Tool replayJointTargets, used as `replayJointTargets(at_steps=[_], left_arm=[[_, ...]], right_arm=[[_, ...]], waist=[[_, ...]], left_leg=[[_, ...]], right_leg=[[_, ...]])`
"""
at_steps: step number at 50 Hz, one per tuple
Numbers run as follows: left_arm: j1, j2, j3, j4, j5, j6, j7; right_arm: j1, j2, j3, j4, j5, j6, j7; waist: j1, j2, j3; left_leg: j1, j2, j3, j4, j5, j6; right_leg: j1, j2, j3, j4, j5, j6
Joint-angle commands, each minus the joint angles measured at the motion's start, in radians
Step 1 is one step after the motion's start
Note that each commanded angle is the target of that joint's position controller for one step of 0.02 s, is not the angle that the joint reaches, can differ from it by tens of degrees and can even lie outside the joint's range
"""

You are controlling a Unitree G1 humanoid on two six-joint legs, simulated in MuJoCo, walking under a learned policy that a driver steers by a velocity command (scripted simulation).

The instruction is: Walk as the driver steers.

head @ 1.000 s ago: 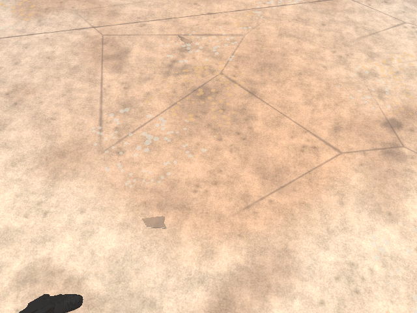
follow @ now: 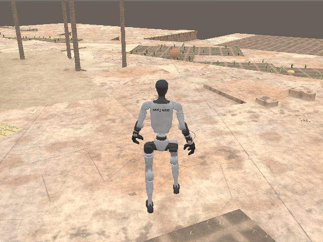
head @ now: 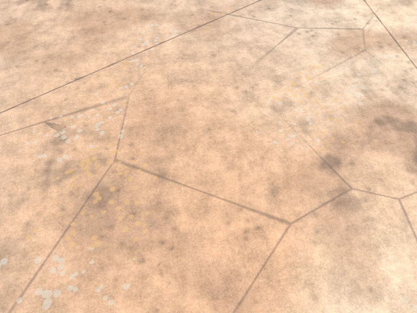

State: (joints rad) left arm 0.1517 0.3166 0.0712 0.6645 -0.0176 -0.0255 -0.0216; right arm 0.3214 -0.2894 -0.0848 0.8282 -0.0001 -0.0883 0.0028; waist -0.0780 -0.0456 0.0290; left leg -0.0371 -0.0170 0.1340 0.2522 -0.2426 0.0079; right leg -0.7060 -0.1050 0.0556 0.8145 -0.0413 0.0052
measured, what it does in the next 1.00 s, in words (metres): walks ahead: right foot, then left foot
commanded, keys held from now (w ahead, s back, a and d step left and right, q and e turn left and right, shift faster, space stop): w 1.00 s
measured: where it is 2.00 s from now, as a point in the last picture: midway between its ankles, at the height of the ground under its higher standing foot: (214, 145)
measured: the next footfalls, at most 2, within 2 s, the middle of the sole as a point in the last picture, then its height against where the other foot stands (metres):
right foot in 0.14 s outside the picture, level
left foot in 0.68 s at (187, 285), level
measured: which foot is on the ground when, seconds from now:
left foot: down 0.00-0.16, up 0.18-0.66, down 0.68-1.00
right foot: up 0.00-0.12, down 0.14-0.68, up 0.70-1.00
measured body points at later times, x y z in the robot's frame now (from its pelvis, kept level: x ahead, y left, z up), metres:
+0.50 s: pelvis +0.27 -0.07 +0.00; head +0.29 -0.07 +0.45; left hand +0.35 +0.21 -0.11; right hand +0.42 -0.34 -0.10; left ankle +0.46 +0.09 -0.68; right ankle +0.21 -0.15 -0.74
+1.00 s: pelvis +0.55 -0.03 +0.01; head +0.57 -0.02 +0.46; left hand +0.75 +0.21 -0.10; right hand +0.54 -0.31 -0.12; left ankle +0.52 +0.06 -0.74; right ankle +0.67 -0.23 -0.68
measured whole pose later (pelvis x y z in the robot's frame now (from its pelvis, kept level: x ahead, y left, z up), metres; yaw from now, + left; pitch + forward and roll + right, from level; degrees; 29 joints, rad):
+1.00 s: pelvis +0.55 -0.03 +0.01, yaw -6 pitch +1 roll +1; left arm 0.15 0.29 0.05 0.73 -0.01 -0.06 0.00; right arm 0.34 -0.27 -0.04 0.87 0.00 -0.08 0.02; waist -0.06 -0.04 0.01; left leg -0.09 -0.06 0.04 0.24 -0.18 0.07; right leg -0.67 -0.12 0.05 0.80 -0.05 0.02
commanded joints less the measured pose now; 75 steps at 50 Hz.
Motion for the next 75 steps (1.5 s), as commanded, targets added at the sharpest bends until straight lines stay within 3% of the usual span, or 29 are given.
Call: replayJointTargets(at_steps=[1,5,7,8,9,10,11,14,18,28,31,33,34,35,36,37,38,40,45,56,59,60,61,62,63,64,66,70,75], left_arm=[[-0.091,0.008,-0.011,-0.095,-0.002,-0.015,-0.019],[-0.115,0.039,-0.001,-0.132,0.003,-0.016,-0.027],[0.118,0.116,0.044,-0.068,0.008,-0.015,-0.018],[0.286,0.204,0.073,-0.041,0.007,-0.007,-0.001],[0.282,0.297,0.079,-0.041,0.004,-0.01,0.001],[0.311,0.197,0.052,-0.05,0.006,-0.019,-0.004],[0.267,0.165,0.039,-0.038,0.012,-0.028,-0.007],[0.11,0.083,0.012,-0.051,0.024,-0.039,-0.007],[0.093,0.094,0.017,-0.025,0.018,-0.064,-0.002],[0.22,0.14,0.031,0.087,-0.002,-0.048,0.018],[0.215,0.153,0.038,0.108,-0.005,-0.035,0.025],[0.196,0.138,0.03,0.108,0.001,-0.023,0.03],[0.211,0.093,0.008,0.09,0.02,-0.021,0.035],[0.338,-0.013,-0.022,0.069,0.015,-0.041,0.027],[0.291,0.062,-0.01,0.085,0.002,-0.06,0.022],[0.202,0.118,0.006,0.06,-0.022,-0.072,0.017],[0.137,0.113,0.002,0.043,-0.019,-0.076,0.02],[0.116,0.099,0.009,0.039,0.004,-0.066,0.024],[0.091,0.042,-0.002,0.033,0.014,-0.035,0.028],[-0.198,0.018,-0.016,-0.049,-0.001,-0.065,-0.016],[-0.118,0.057,0.0,-0.035,0.005,-0.072,-0.022],[0.009,0.09,0.021,0.002,0.009,-0.073,-0.015],[0.185,0.149,0.043,0.042,0.019,-0.073,-0.004],[0.291,0.253,0.07,0.058,0.034,-0.065,0.004],[0.314,0.176,0.049,0.061,0.025,-0.06,0.004],[0.25,0.124,0.03,0.06,0.021,-0.061,0.006],[0.121,0.064,0.011,0.057,0.019,-0.065,0.005],[0.044,0.041,0.012,0.082,0.032,-0.095,0.004],[0.069,0.075,0.024,0.123,0.037,-0.093,0.024]], right_arm=[[-0.054,-0.164,-0.032,-0.064,0.015,-0.011,-0.001],[-0.007,-0.209,-0.04,-0.024,0.036,0.011,0.005],[0.0,-0.194,-0.027,-0.014,0.033,0.021,-0.002],[0.011,-0.146,-0.002,-0.036,0.002,0.014,-0.005],[0.118,-0.03,0.04,-0.068,-0.012,-0.009,0.009],[0.037,-0.138,0.015,-0.048,0.025,-0.028,0.017],[-0.059,-0.162,0.006,-0.083,0.053,-0.035,0.019],[-0.075,-0.138,0.007,-0.075,0.016,-0.023,0.006],[-0.074,-0.083,0.017,-0.071,0.004,0.013,0.004],[-0.344,-0.068,0.036,-0.152,0.015,-0.006,0.04],[-0.311,-0.094,0.027,-0.153,0.012,-0.012,0.049],[-0.117,-0.148,-0.004,-0.096,0.007,-0.013,0.039],[0.05,-0.215,-0.025,-0.065,-0.001,-0.011,0.029],[0.12,-0.302,-0.044,-0.045,-0.007,-0.005,0.03],[0.124,-0.207,-0.018,-0.05,0.015,-0.005,0.033],[0.056,-0.17,-0.005,-0.06,0.015,-0.007,0.03],[-0.007,-0.15,0.002,-0.073,0.006,-0.005,0.027],[-0.081,-0.101,0.018,-0.081,-0.012,-0.008,0.028],[-0.069,-0.134,0.009,-0.052,-0.002,-0.02,0.018],[0.069,-0.173,-0.002,0.035,0.02,0.023,-0.002],[0.047,-0.192,-0.01,0.041,0.025,0.037,-0.009],[0.03,-0.183,-0.005,0.039,0.025,0.041,-0.01],[0.026,-0.139,0.014,0.021,0.011,0.04,-0.01],[0.134,-0.029,0.048,-0.005,0.004,0.021,-0.005],[0.121,-0.065,0.042,0.012,0.019,0.002,0.0],[0.038,-0.152,0.014,-0.009,0.048,-0.005,0.004],[-0.047,-0.138,0.01,-0.028,0.038,0.001,-0.001],[0.004,-0.068,0.006,-0.01,0.034,0.053,-0.007],[-0.101,-0.047,0.006,-0.053,0.024,0.054,0.004]], waist=[[0.007,0.094,0.018],[0.035,0.117,0.025],[0.166,0.103,-0.113],[0.231,-0.001,-0.241],[0.135,-0.245,-0.376],[0.209,-0.098,-0.422],[0.208,-0.084,-0.266],[0.1,-0.033,-0.115],[0.06,-0.009,-0.061],[0.148,-0.016,0.046],[0.114,-0.035,0.023],[0.014,-0.024,-0.103],[-0.045,0.061,-0.25],[0.01,0.336,-0.37],[-0.031,0.288,-0.385],[-0.028,0.219,-0.236],[-0.006,0.134,-0.158],[0.052,0.126,-0.078],[0.077,0.111,-0.029],[-0.012,0.112,0.048],[0.052,0.133,0.001],[0.124,0.12,-0.075],[0.196,0.079,-0.216],[0.178,-0.151,-0.374],[0.2,-0.194,-0.43],[0.198,-0.117,-0.264],[0.14,-0.046,-0.094],[0.065,-0.054,-0.024],[0.081,-0.016,0.016]], left_leg=[[-0.047,0.26,-0.071,-0.088,0.278,0.151],[0.06,0.308,-0.063,0.016,0.495,0.132],[-0.016,0.251,0.02,0.323,0.752,0.081],[-0.252,0.209,0.046,0.634,0.468,0.033],[-0.618,0.028,-0.036,0.974,-0.329,-0.025],[-0.692,0.05,-0.205,1.079,-0.348,-0.013],[-0.767,0.088,-0.189,1.088,-0.273,0.001],[-0.629,0.172,-0.19,0.927,-0.093,0.002],[-0.605,0.173,-0.182,0.793,0.022,-0.034],[-0.59,0.102,-0.16,0.308,0.309,-0.004],[-0.53,0.079,-0.147,0.265,0.2,0.036],[-0.244,0.022,-0.089,0.241,0.188,0.082],[0.041,0.159,-0.238,0.28,0.243,0.139],[0.384,0.382,-0.725,0.172,0.015,0.308],[0.404,0.392,-0.88,0.059,-0.157,0.31],[0.293,0.369,-0.74,0.043,-0.171,0.263],[0.163,0.331,-0.624,0.034,-0.098,0.235],[-0.034,0.27,-0.487,-0.017,0.08,0.218],[-0.127,0.246,-0.343,-0.117,0.228,0.246],[0.054,0.263,-0.233,-0.063,0.286,0.184],[0.096,0.272,-0.239,0.059,0.511,0.154],[0.061,0.227,-0.211,0.203,0.631,0.132],[-0.093,0.174,-0.179,0.438,0.522,0.099],[-0.509,0.014,-0.113,0.837,0.084,0.021],[-0.639,-0.018,-0.253,0.991,-0.336,0.019],[-0.717,0.038,-0.275,1.052,-0.284,0.029],[-0.682,0.118,-0.235,0.969,-0.127,0.026],[-0.571,0.157,-0.242,0.893,0.008,0.001],[-0.645,0.148,-0.236,0.658,0.236,-0.012]], right_leg=[[0.082,0.012,-0.038,-0.114,0.061,-0.018],[0.152,0.071,-0.088,-0.213,-0.136,-0.079],[0.529,0.155,-0.14,-0.299,-0.075,-0.13],[0.848,-0.005,0.081,-0.262,0.01,-0.188],[1.102,-0.259,0.619,-0.392,-0.168,-0.37],[1.096,-0.274,0.684,-0.468,-0.227,-0.362],[0.99,-0.234,0.514,-0.472,-0.14,-0.317],[0.652,-0.131,0.264,-0.533,0.099,-0.264],[0.544,-0.117,0.163,-0.64,0.147,-0.284],[0.656,-0.123,0.059,-0.637,0.035,-0.211],[0.737,-0.151,0.07,-0.561,0.156,-0.181],[0.711,-0.078,0.011,-0.319,0.42,-0.138],[0.55,-0.017,-0.039,-0.036,0.236,-0.098],[0.138,0.167,-0.053,0.336,-0.346,-0.021],[0.008,0.153,0.082,0.468,-0.542,-0.023],[-0.068,0.099,0.074,0.496,-0.474,-0.035],[-0.052,0.046,0.04,0.454,-0.385,-0.041],[0.039,-0.013,0.032,0.346,-0.279,-0.036],[0.048,-0.035,0.009,0.174,-0.149,0.007],[0.061,0.03,-0.039,-0.282,0.061,-0.016],[0.209,0.07,-0.064,-0.331,-0.036,-0.061],[0.394,0.097,-0.088,-0.364,-0.019,-0.086],[0.693,0.008,-0.006,-0.314,0.017,-0.133],[1.104,-0.261,0.41,-0.341,-0.114,-0.274],[1.114,-0.32,0.638,-0.474,-0.237,-0.303],[0.986,-0.287,0.497,-0.5,-0.293,-0.251],[0.724,-0.209,0.272,-0.573,-0.212,-0.203],[0.537,-0.153,0.044,-0.68,-0.02,-0.189],[0.587,-0.132,-0.125,-0.702,0.096,-0.176]])
Velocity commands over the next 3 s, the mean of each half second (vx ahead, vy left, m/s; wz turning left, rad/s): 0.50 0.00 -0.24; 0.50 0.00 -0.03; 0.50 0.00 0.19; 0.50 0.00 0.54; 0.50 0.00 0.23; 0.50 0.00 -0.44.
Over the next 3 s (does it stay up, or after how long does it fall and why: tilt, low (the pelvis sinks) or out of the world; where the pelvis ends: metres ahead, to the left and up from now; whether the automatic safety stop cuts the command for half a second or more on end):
stays up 1.59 0.14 0.00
